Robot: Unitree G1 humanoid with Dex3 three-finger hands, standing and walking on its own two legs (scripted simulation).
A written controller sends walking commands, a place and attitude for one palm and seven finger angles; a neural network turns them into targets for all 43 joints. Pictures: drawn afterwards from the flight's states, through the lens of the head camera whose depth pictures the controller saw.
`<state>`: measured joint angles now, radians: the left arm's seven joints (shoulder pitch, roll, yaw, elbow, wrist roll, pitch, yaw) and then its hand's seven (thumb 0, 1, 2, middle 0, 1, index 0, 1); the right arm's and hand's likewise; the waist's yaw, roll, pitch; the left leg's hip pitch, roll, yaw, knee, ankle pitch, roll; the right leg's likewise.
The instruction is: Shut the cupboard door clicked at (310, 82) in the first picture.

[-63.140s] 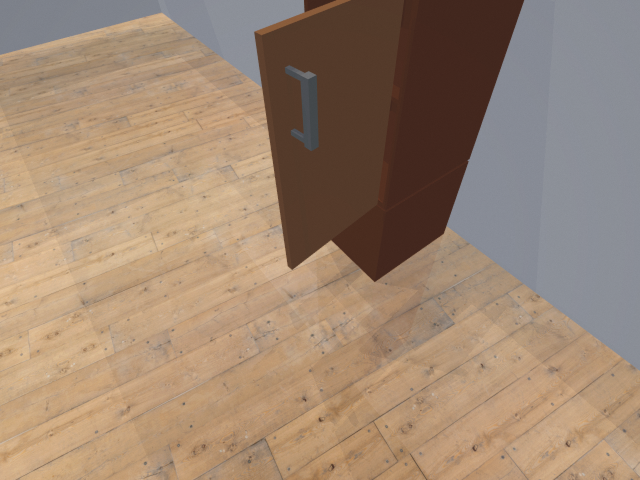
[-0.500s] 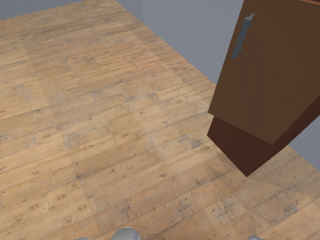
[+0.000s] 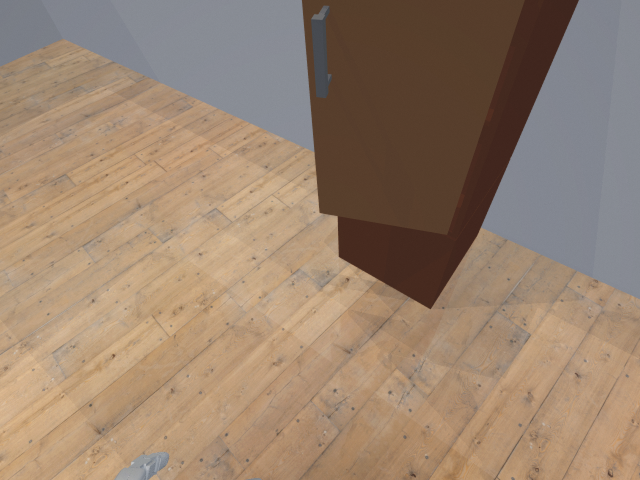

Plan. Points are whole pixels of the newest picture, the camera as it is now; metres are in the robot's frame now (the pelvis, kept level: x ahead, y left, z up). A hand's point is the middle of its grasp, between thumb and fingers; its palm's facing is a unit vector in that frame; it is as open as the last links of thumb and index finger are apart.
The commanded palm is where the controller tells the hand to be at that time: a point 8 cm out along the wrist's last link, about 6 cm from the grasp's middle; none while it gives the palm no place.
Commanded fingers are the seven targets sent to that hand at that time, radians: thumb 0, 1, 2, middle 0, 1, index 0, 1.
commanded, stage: turn to face it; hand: left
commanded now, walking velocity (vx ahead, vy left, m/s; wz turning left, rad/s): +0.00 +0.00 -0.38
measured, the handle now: (323, 53) +0.76 +0.02 +0.14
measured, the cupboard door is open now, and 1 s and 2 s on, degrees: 22 22 22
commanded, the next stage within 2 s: take the last steps up to it in 0.38 s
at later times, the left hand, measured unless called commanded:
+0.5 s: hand out of the picture +0.10 +0.19 -0.17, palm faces -0.10 -0.98 -0.18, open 7.4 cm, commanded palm none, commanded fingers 0.00 0.90 0.90 -0.20 -0.30 -0.20 -0.30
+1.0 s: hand out of the picture +0.14 +0.13 -0.14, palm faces -0.17 -0.96 -0.21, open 7.3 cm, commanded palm none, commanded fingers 0.00 0.90 0.90 -0.20 -0.30 -0.20 -0.30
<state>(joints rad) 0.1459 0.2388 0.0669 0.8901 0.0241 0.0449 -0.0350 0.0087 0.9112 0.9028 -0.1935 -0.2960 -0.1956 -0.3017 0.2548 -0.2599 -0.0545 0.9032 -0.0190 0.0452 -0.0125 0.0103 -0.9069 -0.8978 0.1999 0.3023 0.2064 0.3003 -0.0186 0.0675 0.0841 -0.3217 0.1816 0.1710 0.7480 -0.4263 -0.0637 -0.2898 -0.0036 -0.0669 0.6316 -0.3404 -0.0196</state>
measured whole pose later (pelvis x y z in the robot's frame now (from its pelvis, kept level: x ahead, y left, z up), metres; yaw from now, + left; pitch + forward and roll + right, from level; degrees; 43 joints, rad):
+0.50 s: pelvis +0.02 +0.01 +0.01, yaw -9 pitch +0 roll +0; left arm 0.22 0.21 0.06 0.99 0.01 0.05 0.00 0.01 0.91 0.90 -0.20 -0.30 -0.20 -0.30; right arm 0.20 -0.18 -0.02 0.94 -0.02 0.02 -0.03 0.01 -0.91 -0.90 0.20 0.30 0.20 0.30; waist 0.01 -0.04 0.05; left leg -0.26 0.03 0.06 0.56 -0.30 0.01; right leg -0.30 0.06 0.06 0.65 -0.40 -0.02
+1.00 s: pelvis +0.09 -0.05 +0.02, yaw -12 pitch -1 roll +1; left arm 0.30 0.15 0.04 1.06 0.02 -0.04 0.00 0.01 0.93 0.90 -0.20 -0.30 -0.20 -0.30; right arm 0.34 -0.22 -0.06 1.07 -0.03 0.01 0.01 0.01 -0.91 -0.90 0.19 0.30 0.20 0.30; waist -0.03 0.03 0.03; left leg -0.48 0.07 0.06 0.99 -0.33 -0.02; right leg -0.07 0.00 -0.07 0.36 -0.28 -0.04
